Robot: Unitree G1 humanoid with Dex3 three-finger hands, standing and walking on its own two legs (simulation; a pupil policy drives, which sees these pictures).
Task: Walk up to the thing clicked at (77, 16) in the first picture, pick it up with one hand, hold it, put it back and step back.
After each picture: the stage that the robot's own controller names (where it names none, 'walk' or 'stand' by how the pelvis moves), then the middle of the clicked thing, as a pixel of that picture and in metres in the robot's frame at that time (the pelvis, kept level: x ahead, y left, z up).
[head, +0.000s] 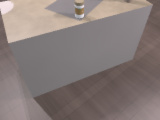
stand; (79, 8) +1.06 +0.05 -0.07
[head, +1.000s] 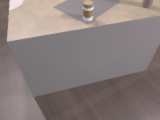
rise first; (88, 10) +0.96 +0.03 -0.05
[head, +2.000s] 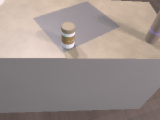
rise first; (68, 35) +0.64 +0.11 -0.03
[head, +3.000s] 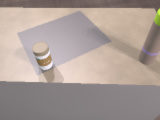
stand; (43, 56) +0.51 +0.22 -0.04
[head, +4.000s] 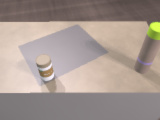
stand; (45, 67) +0.51 +0.20 -0.07
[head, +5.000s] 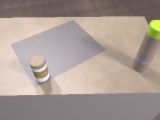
stand; (39, 68) +0.48 +0.21 -0.07
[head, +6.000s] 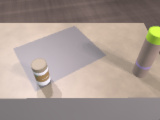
stand; (41, 72) +0.48 +0.21 -0.07
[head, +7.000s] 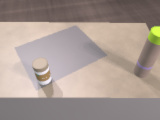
stand; (42, 71) +0.48 +0.21 -0.07
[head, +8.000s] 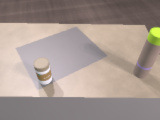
stand; (43, 71) +0.49 +0.20 -0.07
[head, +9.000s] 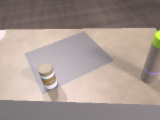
rise first; (47, 76) +0.47 +0.22 -0.07
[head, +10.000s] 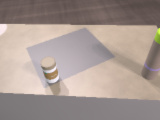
go down; (50, 70) +0.50 +0.21 -0.07
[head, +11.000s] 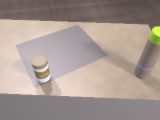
go down; (41, 69) +0.49 +0.20 -0.06
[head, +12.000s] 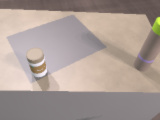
go down; (37, 62) +0.49 +0.19 -0.04
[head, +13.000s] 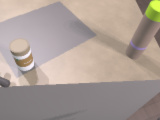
close in; (22, 55) +0.49 +0.21 -0.01
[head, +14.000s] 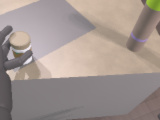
close; (21, 48) +0.50 +0.21 +0.01
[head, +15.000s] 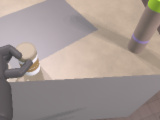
lift; (28, 59) +0.45 +0.18 +0.01
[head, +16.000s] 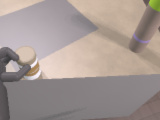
lift; (28, 63) +0.43 +0.18 +0.01
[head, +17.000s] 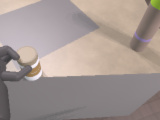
lift; (29, 64) +0.42 +0.18 +0.01
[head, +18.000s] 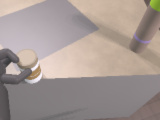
lift; (29, 67) +0.42 +0.18 +0.01
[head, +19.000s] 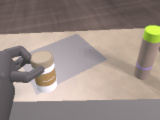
lift; (44, 71) +0.35 +0.14 +0.14
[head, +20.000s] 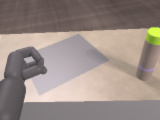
hold; out of the picture +0.33 +0.12 -0.39
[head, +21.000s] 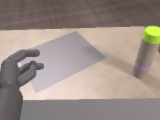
stand; out of the picture +0.06 -0.38 -0.73
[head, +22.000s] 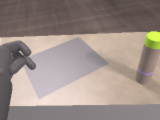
crouch; out of the picture +0.13 -0.44 -0.73
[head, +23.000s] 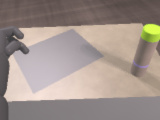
crouch; out of the picture +0.23 -0.50 -0.74
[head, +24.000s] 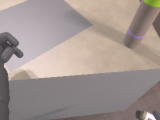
lower; (149, 118) +0.35 -0.56 -0.67
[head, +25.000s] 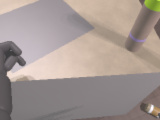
lower; (153, 110) +0.42 -0.62 -0.67
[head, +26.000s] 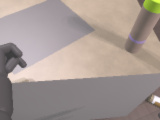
lower; (157, 101) +0.51 -0.67 -0.68
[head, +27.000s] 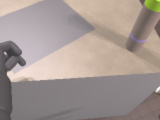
lower; out of the picture +0.59 -0.72 -0.67
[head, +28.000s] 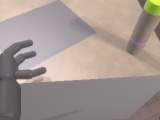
open; out of the picture +0.67 -0.77 -0.68
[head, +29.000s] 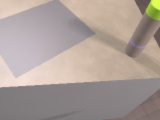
sink last; (159, 76) +0.74 -0.83 -0.69
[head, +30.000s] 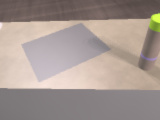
stand; out of the picture +0.81 -0.88 -0.70
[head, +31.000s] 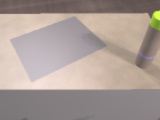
stand; out of the picture +0.87 -0.92 -0.69
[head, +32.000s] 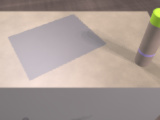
stand; out of the picture +0.95 -0.97 -0.69
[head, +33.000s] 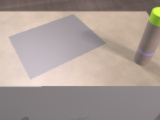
stand; out of the picture +1.03 -1.01 -0.68
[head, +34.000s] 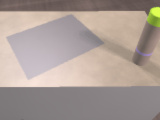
stand; out of the picture +1.09 -1.06 -0.68
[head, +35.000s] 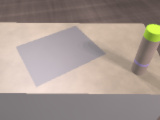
stand; out of the picture +1.17 -1.12 -0.74
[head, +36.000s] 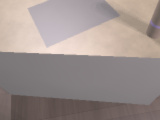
walk; out of the picture +1.25 -1.23 -0.73
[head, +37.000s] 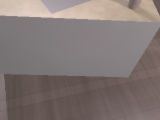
walk; out of the picture +1.68 -1.26 -0.73
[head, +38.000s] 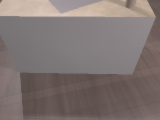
stand; out of the picture +1.94 -1.27 -0.73
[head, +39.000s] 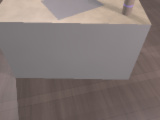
stand; out of the picture +1.98 -1.31 -0.75
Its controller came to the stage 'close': yes
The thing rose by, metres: 0.18
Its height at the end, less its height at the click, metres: -0.68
